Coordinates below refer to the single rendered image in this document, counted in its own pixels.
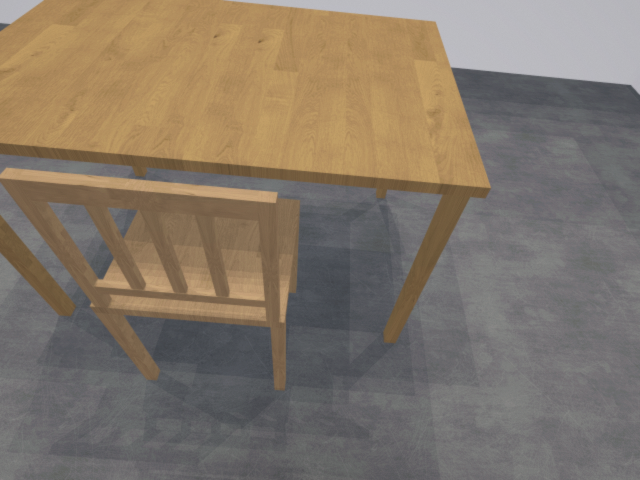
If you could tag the table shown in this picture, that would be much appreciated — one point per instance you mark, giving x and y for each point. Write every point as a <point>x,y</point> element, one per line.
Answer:
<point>243,89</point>

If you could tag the chair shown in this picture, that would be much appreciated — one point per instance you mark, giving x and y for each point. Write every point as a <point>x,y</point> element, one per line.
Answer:
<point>192,252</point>

